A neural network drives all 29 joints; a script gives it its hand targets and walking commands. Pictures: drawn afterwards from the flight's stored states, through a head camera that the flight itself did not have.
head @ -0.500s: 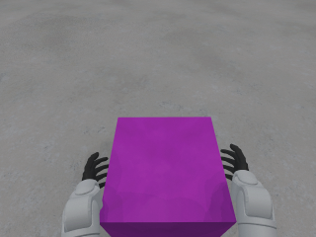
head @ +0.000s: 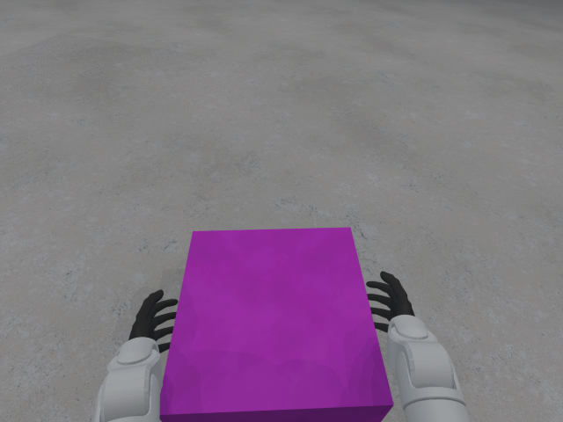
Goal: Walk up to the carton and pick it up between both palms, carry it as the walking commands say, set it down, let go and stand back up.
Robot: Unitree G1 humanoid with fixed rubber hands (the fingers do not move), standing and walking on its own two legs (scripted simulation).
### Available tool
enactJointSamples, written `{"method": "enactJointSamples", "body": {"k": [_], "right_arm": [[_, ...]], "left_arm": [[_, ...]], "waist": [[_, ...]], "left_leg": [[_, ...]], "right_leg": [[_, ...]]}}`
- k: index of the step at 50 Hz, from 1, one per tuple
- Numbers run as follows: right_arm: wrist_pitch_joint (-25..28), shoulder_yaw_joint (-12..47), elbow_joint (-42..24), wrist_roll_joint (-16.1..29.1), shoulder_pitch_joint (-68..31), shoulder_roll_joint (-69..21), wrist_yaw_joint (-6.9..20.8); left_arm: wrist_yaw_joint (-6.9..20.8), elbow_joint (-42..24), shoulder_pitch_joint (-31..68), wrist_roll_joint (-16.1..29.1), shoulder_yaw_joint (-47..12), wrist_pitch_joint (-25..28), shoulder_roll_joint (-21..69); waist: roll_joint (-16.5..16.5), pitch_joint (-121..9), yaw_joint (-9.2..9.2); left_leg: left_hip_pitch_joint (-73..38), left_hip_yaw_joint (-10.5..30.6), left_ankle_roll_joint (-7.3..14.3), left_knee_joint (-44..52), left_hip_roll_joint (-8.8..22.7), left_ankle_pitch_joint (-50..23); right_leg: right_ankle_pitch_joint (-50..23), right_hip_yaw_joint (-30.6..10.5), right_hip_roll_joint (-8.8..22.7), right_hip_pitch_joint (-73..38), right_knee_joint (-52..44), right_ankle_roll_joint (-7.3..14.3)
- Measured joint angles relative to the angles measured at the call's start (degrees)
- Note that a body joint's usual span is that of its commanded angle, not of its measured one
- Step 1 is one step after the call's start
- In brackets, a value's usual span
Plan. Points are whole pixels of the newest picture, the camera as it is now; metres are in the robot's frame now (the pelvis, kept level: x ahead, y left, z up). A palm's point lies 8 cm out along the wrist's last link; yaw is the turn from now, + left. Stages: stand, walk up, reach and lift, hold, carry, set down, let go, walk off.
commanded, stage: set down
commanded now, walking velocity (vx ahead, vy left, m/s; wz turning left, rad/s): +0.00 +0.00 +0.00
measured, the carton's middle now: (274, 330) +0.30 +0.05 -0.06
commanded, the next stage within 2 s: none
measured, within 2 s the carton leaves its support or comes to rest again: neither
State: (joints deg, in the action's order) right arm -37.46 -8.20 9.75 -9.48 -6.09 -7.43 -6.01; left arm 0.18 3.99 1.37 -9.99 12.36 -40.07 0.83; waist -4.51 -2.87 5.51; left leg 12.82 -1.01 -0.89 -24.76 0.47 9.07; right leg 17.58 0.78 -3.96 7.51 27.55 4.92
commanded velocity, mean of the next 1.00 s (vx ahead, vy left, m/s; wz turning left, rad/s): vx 0.00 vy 0.00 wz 0.00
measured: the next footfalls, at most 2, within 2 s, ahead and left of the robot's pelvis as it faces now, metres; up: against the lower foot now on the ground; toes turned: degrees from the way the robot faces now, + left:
none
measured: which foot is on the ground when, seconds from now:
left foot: down 0.00-1.00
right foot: down 0.00-1.00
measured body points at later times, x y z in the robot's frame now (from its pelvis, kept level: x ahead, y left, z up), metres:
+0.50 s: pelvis -0.04 +0.05 -0.01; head -0.01 +0.07 +0.44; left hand +0.26 +0.26 -0.04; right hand +0.31 -0.12 -0.01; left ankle +0.04 +0.14 -0.74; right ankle -0.03 -0.06 -0.74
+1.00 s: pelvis -0.05 +0.03 -0.06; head +0.11 +0.06 +0.36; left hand +0.29 +0.26 -0.14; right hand +0.35 -0.11 -0.12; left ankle +0.04 +0.14 -0.74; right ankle -0.03 -0.06 -0.74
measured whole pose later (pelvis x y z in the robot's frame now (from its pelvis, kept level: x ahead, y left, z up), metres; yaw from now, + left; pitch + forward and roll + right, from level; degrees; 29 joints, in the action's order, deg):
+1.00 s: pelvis -0.05 +0.03 -0.06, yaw -2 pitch +22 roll +0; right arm -16.0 -22.5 32.7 -12.2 -32.5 -3.9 -2.4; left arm -0.1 23.8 25.0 -9.8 22.6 -20.7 2.2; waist -4.9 -1.8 5.2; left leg 58.0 -2.2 1.1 -49.3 0.2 13.5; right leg 22.4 -0.2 -3.6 53.7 53.9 2.8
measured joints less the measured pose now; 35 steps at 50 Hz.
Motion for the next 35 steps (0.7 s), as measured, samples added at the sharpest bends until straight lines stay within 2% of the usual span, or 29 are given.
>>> {"method": "enactJointSamples", "body": {"k": [3, 9, 15, 20, 25, 35], "right_arm": [[1.32, -0.79, 2.72, -1.22, -1.09, 0.02, 0.39], [3.40, -8.06, 11.93, -5.02, -8.31, -0.98, 2.57], [8.09, -11.46, 20.52, -6.20, -14.00, 0.42, 6.30], [12.05, -14.18, 25.35, -7.03, -17.65, 2.49, 9.20], [16.20, -15.71, 27.35, -6.83, -20.10, 5.25, 10.99], [21.02, -16.70, 27.03, -5.71, -24.41, 5.69, 11.73]], "left_arm": [[1.04, 2.59, 1.47, 0.21, 1.68, 0.53, 0.39], [4.00, 13.64, 9.34, -2.19, 5.55, 2.65, 0.22], [3.38, 20.86, 14.32, -3.75, 8.38, 6.66, -0.39], [1.35, 22.54, 15.61, -3.77, 9.32, 9.69, 1.27], [-0.39, 22.20, 16.23, -3.50, 9.23, 13.55, 3.97], [-2.83, 20.03, 19.34, -1.76, 10.30, 17.85, 4.65]], "waist": [[0.86, -1.46, -0.01], [2.76, 0.80, -0.23], [1.81, 3.88, 0.18], [1.31, 5.56, -0.53], [1.57, 5.89, -0.28], [1.12, 6.63, -1.07]], "left_leg": [[-1.47, 1.31, -0.32, 1.96, -0.54, -0.73], [-3.16, 1.30, 1.22, 2.05, -1.29, -1.53], [-1.43, -0.11, 1.92, -0.17, -1.46, -1.10], [2.58, -0.89, 2.51, -2.73, -1.79, -0.57], [9.50, -2.60, 3.34, -6.25, -1.73, 0.25], [24.82, -3.45, 3.79, -14.49, -1.65, 2.17]], "right_leg": [[-1.20, 0.20, 0.17, -1.81, -2.39, -0.33], [-2.03, 0.25, 0.91, -3.67, -2.75, -1.27], [-1.68, -1.00, 1.24, -1.28, 0.19, -1.88], [-1.05, -1.63, 1.61, 2.98, 3.08, -1.95], [-0.34, -3.17, 1.69, 10.64, 7.31, -2.40], [2.04, -3.65, 1.72, 26.39, 16.50, -3.09]]}}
